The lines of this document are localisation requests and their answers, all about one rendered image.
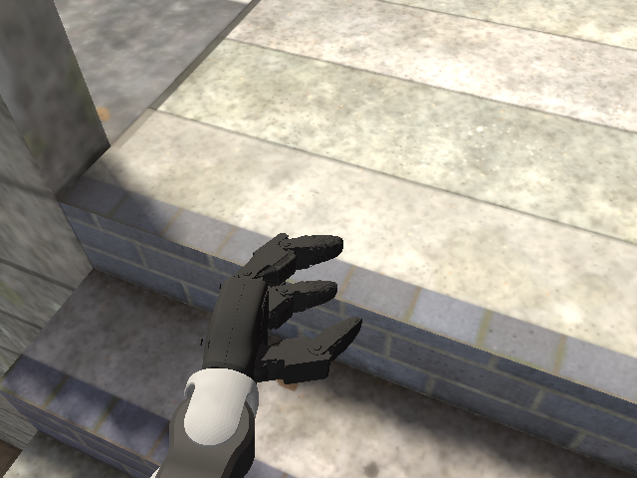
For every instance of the robot left forearm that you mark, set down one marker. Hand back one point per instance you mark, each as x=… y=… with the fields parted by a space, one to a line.
x=212 y=431

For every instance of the robot left hand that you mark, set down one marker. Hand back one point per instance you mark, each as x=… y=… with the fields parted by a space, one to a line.
x=246 y=308

